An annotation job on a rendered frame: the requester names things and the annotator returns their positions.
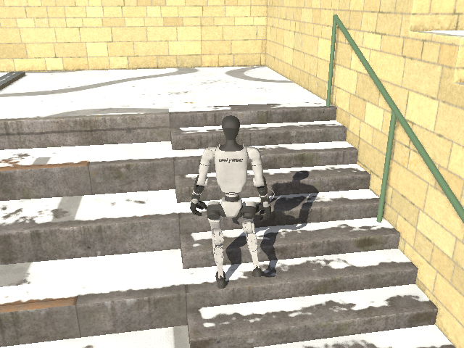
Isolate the right robot foot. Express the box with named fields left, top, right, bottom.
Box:
left=252, top=267, right=262, bottom=277

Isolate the robot left hand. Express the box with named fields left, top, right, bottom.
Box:
left=190, top=201, right=207, bottom=216

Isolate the right robot upper arm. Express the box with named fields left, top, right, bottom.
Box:
left=246, top=146, right=264, bottom=187

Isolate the right robot forearm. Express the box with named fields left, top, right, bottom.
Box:
left=257, top=176, right=270, bottom=207

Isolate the robot right hand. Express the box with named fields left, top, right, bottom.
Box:
left=256, top=205, right=272, bottom=221

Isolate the left robot forearm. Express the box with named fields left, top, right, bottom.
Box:
left=191, top=175, right=204, bottom=204

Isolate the robot head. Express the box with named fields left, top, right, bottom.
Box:
left=219, top=115, right=243, bottom=152

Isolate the left robot upper arm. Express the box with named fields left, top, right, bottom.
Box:
left=197, top=147, right=216, bottom=186

